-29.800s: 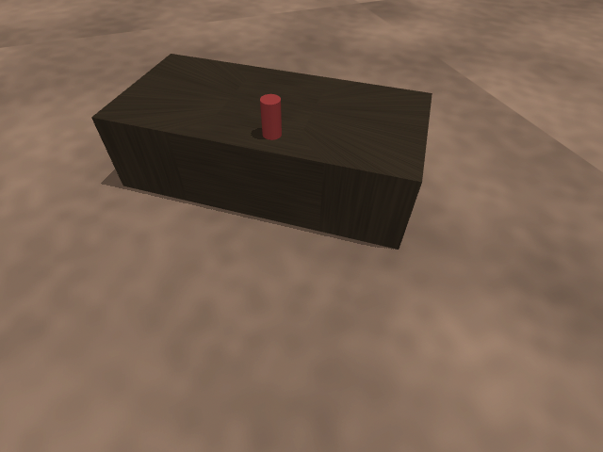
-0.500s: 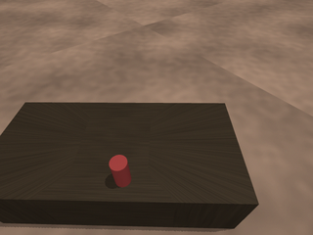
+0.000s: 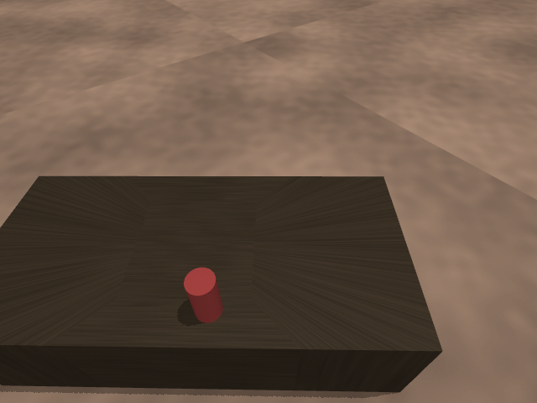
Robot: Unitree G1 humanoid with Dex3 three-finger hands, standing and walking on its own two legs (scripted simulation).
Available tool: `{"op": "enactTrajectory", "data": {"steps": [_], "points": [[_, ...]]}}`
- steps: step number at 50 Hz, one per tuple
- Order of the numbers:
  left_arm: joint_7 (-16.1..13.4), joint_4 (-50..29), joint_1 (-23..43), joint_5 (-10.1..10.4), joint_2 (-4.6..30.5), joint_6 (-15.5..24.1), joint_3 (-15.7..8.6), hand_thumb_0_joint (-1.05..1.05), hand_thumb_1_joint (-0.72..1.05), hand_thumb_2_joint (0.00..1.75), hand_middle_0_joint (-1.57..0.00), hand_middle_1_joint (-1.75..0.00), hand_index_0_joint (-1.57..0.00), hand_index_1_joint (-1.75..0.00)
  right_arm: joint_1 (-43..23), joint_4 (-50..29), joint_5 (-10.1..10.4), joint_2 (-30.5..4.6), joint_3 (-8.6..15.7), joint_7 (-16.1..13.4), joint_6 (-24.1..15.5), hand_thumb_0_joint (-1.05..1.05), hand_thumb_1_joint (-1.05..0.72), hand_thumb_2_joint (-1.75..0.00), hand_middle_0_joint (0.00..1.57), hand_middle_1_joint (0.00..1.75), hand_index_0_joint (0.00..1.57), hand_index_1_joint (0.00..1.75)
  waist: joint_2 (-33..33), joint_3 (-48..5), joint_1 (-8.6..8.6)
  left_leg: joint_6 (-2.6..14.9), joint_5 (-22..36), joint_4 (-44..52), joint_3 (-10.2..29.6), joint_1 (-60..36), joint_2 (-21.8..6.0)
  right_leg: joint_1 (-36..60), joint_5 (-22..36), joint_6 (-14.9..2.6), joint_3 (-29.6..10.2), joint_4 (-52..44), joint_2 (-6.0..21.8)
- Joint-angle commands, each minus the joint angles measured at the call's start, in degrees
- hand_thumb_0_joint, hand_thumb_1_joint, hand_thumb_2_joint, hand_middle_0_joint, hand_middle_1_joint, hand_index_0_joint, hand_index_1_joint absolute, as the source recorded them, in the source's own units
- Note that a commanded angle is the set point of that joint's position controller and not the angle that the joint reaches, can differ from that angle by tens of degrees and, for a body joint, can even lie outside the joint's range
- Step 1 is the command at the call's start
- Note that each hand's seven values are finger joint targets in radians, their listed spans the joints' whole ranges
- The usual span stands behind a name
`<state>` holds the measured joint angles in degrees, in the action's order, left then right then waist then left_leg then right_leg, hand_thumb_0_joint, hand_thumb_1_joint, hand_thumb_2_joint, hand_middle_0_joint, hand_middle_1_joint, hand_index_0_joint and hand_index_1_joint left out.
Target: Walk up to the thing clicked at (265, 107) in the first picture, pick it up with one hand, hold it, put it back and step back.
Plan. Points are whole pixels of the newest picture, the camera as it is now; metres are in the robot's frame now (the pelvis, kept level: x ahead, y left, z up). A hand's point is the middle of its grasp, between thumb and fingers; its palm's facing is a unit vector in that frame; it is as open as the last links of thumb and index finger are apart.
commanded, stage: stand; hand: left
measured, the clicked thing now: (204, 296) +0.45 +0.19 -0.31
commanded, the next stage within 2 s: none
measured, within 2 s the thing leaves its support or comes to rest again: neither
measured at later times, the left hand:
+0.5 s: hand out of the picture +0.08 +0.25 -0.15, palm faces +0.00 -0.94 -0.35, open 7.4 cm
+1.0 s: hand out of the picture +0.08 +0.25 -0.15, palm faces -0.01 -0.94 -0.35, open 7.4 cm
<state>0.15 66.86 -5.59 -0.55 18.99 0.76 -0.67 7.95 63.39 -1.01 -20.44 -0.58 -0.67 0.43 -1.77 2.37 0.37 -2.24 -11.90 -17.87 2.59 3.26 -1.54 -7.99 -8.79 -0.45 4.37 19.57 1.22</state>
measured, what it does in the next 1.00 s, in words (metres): stands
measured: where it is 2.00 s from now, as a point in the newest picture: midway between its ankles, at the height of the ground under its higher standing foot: outside the picture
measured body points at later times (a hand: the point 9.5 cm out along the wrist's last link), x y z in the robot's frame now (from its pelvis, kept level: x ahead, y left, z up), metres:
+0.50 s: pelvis +0.01 +0.00 +0.00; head +0.01 -0.01 +0.45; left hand +0.08 +0.30 -0.13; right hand +0.07 -0.30 -0.14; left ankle -0.02 +0.15 -0.75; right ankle +0.02 -0.11 -0.75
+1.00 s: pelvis +0.01 +0.00 +0.00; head +0.01 -0.01 +0.45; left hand +0.08 +0.30 -0.13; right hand +0.08 -0.30 -0.14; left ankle -0.02 +0.15 -0.75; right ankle +0.02 -0.11 -0.75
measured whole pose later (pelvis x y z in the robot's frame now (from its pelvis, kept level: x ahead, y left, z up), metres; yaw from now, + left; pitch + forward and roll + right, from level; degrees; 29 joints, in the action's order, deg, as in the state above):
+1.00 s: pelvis +0.01 +0.00 +0.00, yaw +0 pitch -2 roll +0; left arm 0.5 65.8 -5.8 -0.3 19.4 0.9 -0.8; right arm 7.7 63.4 -1.0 -20.4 -0.5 -0.4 0.0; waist -1.1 2.7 0.2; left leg -2.2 -12.2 -17.0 2.1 2.5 -1.7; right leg -7.7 -9.2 -0.4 3.9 19.3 1.1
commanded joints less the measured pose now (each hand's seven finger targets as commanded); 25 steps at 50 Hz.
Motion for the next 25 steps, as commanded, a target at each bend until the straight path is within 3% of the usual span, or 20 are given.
{"op": "enactTrajectory", "data": {"steps": [1,5,14,19,23,25], "points": [[-1.0,-3.4,2.7,-0.2,12.4,0.8,-2.1,0.0,0.9,0.9,-0.2,-0.3,-0.2,-0.3,-1.5,-2.9,-0.1,-11.0,2.1,-0.4,-1.2,0.0,-0.9,-0.9,0.2,0.3,0.2,0.3,1.5,-1.6,0.2,2.48,3.5,3.5,3.2,6.5,-5.3,4.0,1.4,-0.38,-6.7,-3.6,6.6],[-0.9,-3.8,2.8,-0.2,12.8,0.9,-2.3,0.0,0.9,0.9,-0.2,-0.3,-0.2,-0.3,-1.5,-3.1,-0.1,-11.1,2.2,-0.4,-1.4,0.0,-0.9,-0.9,0.2,0.3,0.2,0.3,1.0,-2.8,0.1,2.46,5.2,3.4,3.4,6.0,-5.5,4.7,4.2,-0.68,-6.8,-3.0,6.8],[-0.8,-4.0,2.8,-0.1,12.7,1.2,-2.2,0.0,0.9,0.9,-0.2,-0.3,-0.2,-0.3,-1.2,-2.9,0.0,-11.0,2.2,-0.2,-1.2,0.0,-0.9,-0.9,0.2,0.3,0.2,0.3,1.6,-2.7,-0.06,2.54,5.0,2.7,3.0,5.8,-5.4,4.4,4.5,-0.54,-6.9,-3.4,6.8],[-0.8,-4.3,2.6,-0.1,12.7,1.1,-2.3,0.0,0.9,0.9,-0.2,-0.3,-0.2,-0.3,-1.5,-3.1,-0.1,-11.3,2.2,-0.4,-1.5,0.0,-0.9,-0.9,0.2,0.3,0.2,0.3,1.4,-4.6,-0.07,2.48,8.3,2.7,2.9,4.7,-5.7,5.8,9.8,-0.99,-6.9,-2.1,7.3],[-0.8,-4.1,2.6,0.0,12.8,1.1,-2.2,0.0,0.9,0.9,-0.2,-0.3,-0.2,-0.3,-1.1,-2.8,0.0,-10.8,2.1,-0.3,-1.4,0.0,-0.9,-0.9,0.2,0.3,0.2,0.3,2.1,-3.1,-0.13,2.28,6.3,3.1,2.8,4.8,-5.4,4.4,6.1,-0.66,-6.9,-3.1,6.9],[-0.8,-4.3,2.7,0.0,12.7,1.1,-2.2,0.0,0.9,0.9,-0.2,-0.3,-0.2,-0.3,-1.4,-2.8,0.0,-11.3,2.3,-0.3,-1.5,0.0,-0.9,-0.9,0.2,0.3,0.2,0.3,1.6,-3.8,-0.03,2.32,7.7,3.0,2.9,4.5,-5.7,5.3,7.9,-0.87,-6.9,-2.5,7.0]]}}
